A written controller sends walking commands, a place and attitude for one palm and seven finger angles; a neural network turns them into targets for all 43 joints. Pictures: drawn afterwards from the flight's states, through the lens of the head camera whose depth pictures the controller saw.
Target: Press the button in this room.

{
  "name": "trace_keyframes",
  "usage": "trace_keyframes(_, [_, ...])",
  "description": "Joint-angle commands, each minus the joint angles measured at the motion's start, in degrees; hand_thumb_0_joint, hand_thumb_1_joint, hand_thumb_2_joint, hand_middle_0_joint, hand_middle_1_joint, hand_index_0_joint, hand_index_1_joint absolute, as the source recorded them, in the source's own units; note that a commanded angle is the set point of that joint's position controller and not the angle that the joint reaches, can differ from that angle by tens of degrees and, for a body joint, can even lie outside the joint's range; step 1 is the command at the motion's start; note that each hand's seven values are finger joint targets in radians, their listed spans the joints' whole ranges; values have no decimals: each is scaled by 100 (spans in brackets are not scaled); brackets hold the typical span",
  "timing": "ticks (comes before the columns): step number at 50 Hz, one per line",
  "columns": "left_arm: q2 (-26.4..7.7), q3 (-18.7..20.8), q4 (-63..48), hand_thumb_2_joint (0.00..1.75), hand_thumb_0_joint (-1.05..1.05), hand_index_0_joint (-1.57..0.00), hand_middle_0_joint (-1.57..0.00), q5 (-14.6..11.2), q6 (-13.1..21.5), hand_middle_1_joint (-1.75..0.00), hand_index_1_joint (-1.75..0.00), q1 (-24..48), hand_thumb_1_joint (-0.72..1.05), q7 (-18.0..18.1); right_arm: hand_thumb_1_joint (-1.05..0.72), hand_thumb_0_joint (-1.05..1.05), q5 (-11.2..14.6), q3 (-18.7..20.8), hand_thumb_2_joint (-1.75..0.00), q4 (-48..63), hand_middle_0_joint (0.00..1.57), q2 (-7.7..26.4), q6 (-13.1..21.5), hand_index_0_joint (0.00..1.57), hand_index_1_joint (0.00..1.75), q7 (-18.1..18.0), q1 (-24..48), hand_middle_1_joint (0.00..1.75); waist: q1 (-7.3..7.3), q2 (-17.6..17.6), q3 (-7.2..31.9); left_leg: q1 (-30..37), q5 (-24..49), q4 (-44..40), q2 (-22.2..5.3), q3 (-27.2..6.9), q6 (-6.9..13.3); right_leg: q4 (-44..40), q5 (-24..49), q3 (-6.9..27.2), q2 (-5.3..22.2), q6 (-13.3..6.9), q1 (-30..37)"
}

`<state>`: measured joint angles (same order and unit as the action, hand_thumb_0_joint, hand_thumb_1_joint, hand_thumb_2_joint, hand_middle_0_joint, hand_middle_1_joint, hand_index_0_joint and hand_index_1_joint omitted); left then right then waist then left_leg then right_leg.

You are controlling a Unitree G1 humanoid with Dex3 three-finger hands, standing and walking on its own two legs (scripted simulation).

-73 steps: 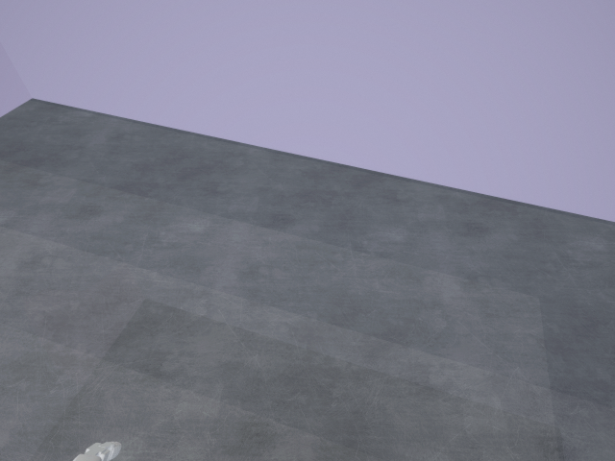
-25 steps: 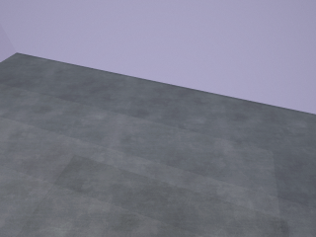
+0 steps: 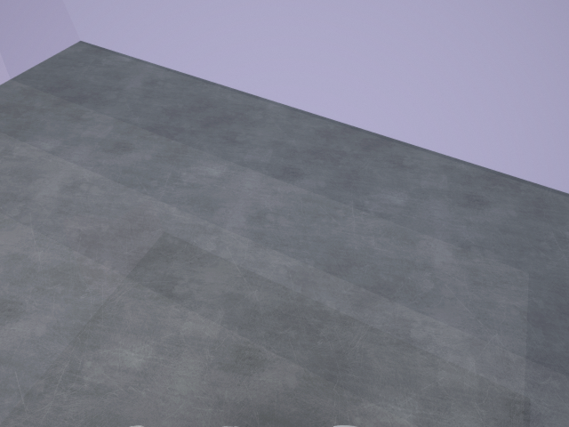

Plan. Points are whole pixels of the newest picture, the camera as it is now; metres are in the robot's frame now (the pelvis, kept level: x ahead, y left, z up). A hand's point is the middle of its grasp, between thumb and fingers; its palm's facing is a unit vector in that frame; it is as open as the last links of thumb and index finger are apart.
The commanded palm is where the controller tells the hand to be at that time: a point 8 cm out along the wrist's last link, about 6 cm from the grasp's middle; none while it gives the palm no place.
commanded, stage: turn or walk to find it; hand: left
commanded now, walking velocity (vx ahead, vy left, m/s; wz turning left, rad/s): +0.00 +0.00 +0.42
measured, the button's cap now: out of the picture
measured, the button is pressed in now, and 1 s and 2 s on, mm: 0 0 0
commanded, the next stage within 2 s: none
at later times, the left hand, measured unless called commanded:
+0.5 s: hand out of the picture -0.07 +0.20 -0.18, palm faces +0.29 -0.92 -0.25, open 7.4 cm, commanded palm none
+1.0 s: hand out of the picture -0.10 +0.16 -0.15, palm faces +0.48 -0.84 -0.27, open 7.4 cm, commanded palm none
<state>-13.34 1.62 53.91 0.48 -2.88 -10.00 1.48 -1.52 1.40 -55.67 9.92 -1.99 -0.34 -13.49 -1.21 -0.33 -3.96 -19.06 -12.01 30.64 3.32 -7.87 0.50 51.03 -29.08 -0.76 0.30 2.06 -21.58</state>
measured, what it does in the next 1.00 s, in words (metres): steps on the spot, turning left: right foot, then left foot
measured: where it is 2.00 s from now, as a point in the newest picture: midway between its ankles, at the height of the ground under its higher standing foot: outside the picture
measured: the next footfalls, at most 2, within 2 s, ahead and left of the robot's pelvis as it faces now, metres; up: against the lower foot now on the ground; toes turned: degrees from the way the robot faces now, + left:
right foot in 0.10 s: +0.01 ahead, -0.13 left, +0.00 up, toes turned +3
left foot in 0.48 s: -0.05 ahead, +0.12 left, +0.00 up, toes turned +19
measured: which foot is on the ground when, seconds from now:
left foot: down 0.00-0.10, up 0.12-0.46, down 0.48-0.84, up 0.86-1.00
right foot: up 0.00-0.08, down 0.10-0.48, up 0.50-0.80, down 0.82-1.00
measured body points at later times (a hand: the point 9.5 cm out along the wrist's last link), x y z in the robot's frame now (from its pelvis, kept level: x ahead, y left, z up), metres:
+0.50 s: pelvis -0.04 -0.01 -0.01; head -0.02 +0.02 +0.44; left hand -0.08 +0.25 -0.16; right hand +0.11 -0.24 -0.14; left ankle -0.08 +0.11 -0.74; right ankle -0.03 -0.13 -0.73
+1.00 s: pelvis -0.07 -0.04 +0.00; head -0.04 -0.05 +0.45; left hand -0.13 +0.20 -0.13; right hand +0.10 -0.24 -0.15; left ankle -0.14 +0.07 -0.65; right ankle -0.02 -0.13 -0.73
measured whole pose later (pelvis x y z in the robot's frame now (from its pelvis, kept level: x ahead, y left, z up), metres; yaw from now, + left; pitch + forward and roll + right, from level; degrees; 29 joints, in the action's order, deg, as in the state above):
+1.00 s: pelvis -0.07 -0.04 +0.00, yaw +28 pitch -1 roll +1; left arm -9.8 1.7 51.8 1.6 -1.0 -14.5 1.3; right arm -1.5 5.0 -55.5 13.7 -4.7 1.2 -11.6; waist -0.3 2.1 -3.0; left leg -27.8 -21.5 64.9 0.1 -1.2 -2.0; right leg 30.6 -16.3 -8.6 3.8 -1.4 -13.0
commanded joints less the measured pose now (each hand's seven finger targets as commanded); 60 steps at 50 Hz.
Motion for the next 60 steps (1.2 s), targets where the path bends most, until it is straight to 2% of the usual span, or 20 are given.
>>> trace_keyframes(1, [-386, 166, -483, 90, 0, -20, -20, -55, 178, -30, -30, -194, 90, 43, -90, 0, 4, 439, -90, 379, 20, 1422, 67, 20, 30, -95, -172, 30, 21, 922, 932, 893, 2279, -747, -1285, -1704, 972, -1101, 262, 74, -89, 32, 316])
trace_keyframes(4, [-670, 265, -363, 90, 0, -20, -20, -17, 247, -30, -30, -760, 90, 77, -90, 0, 89, 445, -90, 510, 20, 1183, 30, 20, 30, -32, 11, 30, 268, 379, 950, -435, 714, -179, -719, -1254, 373, -2964, 1493, 242, 287, -60, 2022])
trace_keyframes(5, [-1141, 385, -384, 90, 0, -20, -20, 83, 283, -30, -30, -839, 90, 116, -90, 0, 116, 407, -90, 656, 20, 848, 26, 20, 30, 1, 12, 30, 315, -1020, 757, -1580, -842, 1030, -31, -227, -55, -3537, 1140, 1728, 1722, -547, 2437])
trace_keyframes(6, [-1361, 369, -529, 90, 0, -20, -20, 87, 261, -30, -30, -650, 90, 107, -90, 0, 49, 446, -90, 773, 20, 876, 21, 20, 30, 0, 245, 30, 383, -1396, 389, -1716, -1886, 2250, 120, 298, -209, -3726, 1619, 2294, 2650, -1074, 1547])
trace_keyframes(11, [-825, 246, -619, 90, 0, -20, -20, 102, 341, -30, -30, -43, 90, 89, -90, 0, 42, 437, -90, 382, 20, 790, -116, 20, 30, 124, 22, 30, -41, -892, -86, -1249, -950, 3739, -373, 608, -317, -3332, 2427, 588, 1647, -987, 656])
trace_keyframes(17, [-1109, 329, -343, 90, 0, -20, -20, 153, 306, -30, -30, -781, 90, 77, -90, 0, 96, 308, -90, 546, 20, 673, -70, 20, 30, 133, 729, 30, 376, -958, 105, -659, -1447, 1901, -393, 1087, -351, -2914, 3729, 293, 1865, -1097, 1273])
trace_keyframes(22, [-1160, 380, -284, 90, 0, -20, -20, 92, 243, -30, -30, -610, 90, 58, -90, 0, 107, 295, -90, 425, 20, 850, 49, 20, 30, 107, 135, 30, 46, -797, 618, 819, -163, -472, -406, 1236, -200, -1834, 3840, -278, 1703, -555, 1074])
trace_keyframes(23, [-941, 346, -369, 90, 0, -20, -20, 47, 195, -30, -30, -700, 90, 33, -90, 0, 66, 375, -90, 397, 20, 1256, 112, 20, 30, 94, -64, 30, -40, 222, 852, 1710, 995, -900, -1090, 431, 57, -936, 2725, -634, 1305, -190, 249])
trace_keyframes(24, [-548, 249, -581, 90, 0, -20, -20, 36, 172, -30, -30, -680, 90, -13, -90, 0, 48, 489, -90, 404, 20, 1796, 127, 20, 30, 72, -256, 30, -89, 1813, 840, 2163, 3238, -999, -2507, -1284, 796, 211, -484, -825, 606, 211, -1067])
trace_keyframes(25, [-599, 218, -705, 90, 0, -20, -20, 77, 120, -30, -30, -316, 90, 9, -90, 0, 54, 521, -90, 341, 20, 1889, 98, 20, 30, 32, -481, 30, -269, 1181, 812, 1747, 3286, -985, -2755, -1193, 1247, 981, -826, -363, 570, 148, -989])
trace_keyframes(29, [-549, 278, -422, 90, 0, -20, -20, 45, 93, -30, -30, -263, 90, -57, -90, 0, 27, 355, -90, 490, 20, 1355, 145, 20, 30, -78, 348, 30, 60, 1003, 468, 928, 2167, -1032, -1747, -371, 884, 1228, 278, -56, 563, 179, -807])
trace_keyframes(36, [-357, 243, -447, 90, 0, -20, -20, 5, 104, -30, -30, -408, 90, -45, -90, 0, -6, 421, -90, 550, 20, 1427, 66, 20, 30, -40, 371, 30, 31, 889, 412, 566, 1393, -1059, -1624, -745, 930, -563, 331, -229, 248, 153, 107])
trace_keyframes(39, [-378, 260, -361, 90, 0, -20, -20, 10, 193, -30, -30, -933, 90, -20, -90, 0, 26, 452, -90, 624, 20, 1367, 33, 20, 30, -7, 526, 30, 265, 805, 588, 212, 1198, -573, -1357, -676, 690, -1974, 1229, -325, 132, 137, 1021])
trace_keyframes(40, [-513, 293, -333, 90, 0, -20, -20, 38, 246, -30, -30, -1094, 90, 4, -90, 0, 64, 442, -90, 666, 20, 1227, 35, 20, 30, 16, 526, 30, 354, 389, 598, -193, 714, -153, -1079, -479, 445, -2704, 1653, -158, 340, 100, 1537])
trace_keyframes(41, [-1000, 382, -368, 90, 0, -20, -20, 128, 314, -30, -30, -1113, 90, 54, -90, 0, 120, 391, -90, 750, 20, 841, 32, 20, 30, 51, 364, 30, 334, -1043, 565, -1219, -592, 1031, -371, 219, 43, -3363, 1584, 1260, 1591, -289, 2068])
trace_keyframes(42, [-1370, 432, -497, 90, 0, -20, -20, 131, 299, -30, -30, -1029, 90, 53, -90, 0, 75, 392, -90, 897, 20, 744, 4, 20, 30, 59, 515, 30, 418, -1677, 328, -1430, -2016, 2333, 5, 575, -168, -3683, 2086, 2144, 2684, -903, 1423])
trace_keyframes(47, [-713, 295, -690, 90, 0, -20, -20, 100, 339, -30, -30, -94, 90, 70, -90, 0, 24, 457, -90, 391, 20, 796, -125, 20, 30, 168, 151, 30, -21, -831, 98, -1128, -861, 3852, -443, 569, -282, -3505, 1818, 437, 1676, -807, 673])
trace_keyframes(56, [-1083, 422, -301, 90, 0, -20, -20, 156, 292, -30, -30, -789, 90, 68, -90, 0, 96, 304, -90, 443, 20, 574, -45, 20, 30, 132, 629, 30, 419, -1014, 439, -411, -1523, 1456, -485, 1194, -308, -2944, 3351, 74, 2058, -1070, 1480])
trace_keyframes(59, [-1047, 437, -238, 90, 0, -20, -20, 101, 249, -30, -30, -619, 90, 47, -90, 0, 93, 288, -90, 315, 20, 655, 47, 20, 30, 92, 129, 30, 146, -862, 701, 535, -495, -208, -446, 1340, -232, -2172, 3593, -418, 1878, -627, 1301])
trace_keyframes(60, [-903, 414, -283, 90, 0, -20, -20, 46, 211, -30, -30, -618, 90, 28, -90, 0, 82, 336, -90, 269, 20, 885, 103, 20, 30, 96, -124, 30, 3, -263, 888, 1271, 284, -858, -714, 1015, -122, -1513, 3034, -694, 1654, -325, 780])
